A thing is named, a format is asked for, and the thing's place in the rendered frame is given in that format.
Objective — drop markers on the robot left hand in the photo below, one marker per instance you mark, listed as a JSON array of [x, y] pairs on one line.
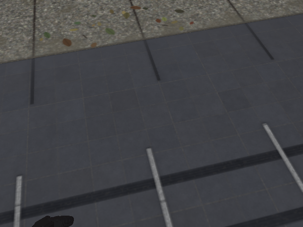
[[58, 221]]

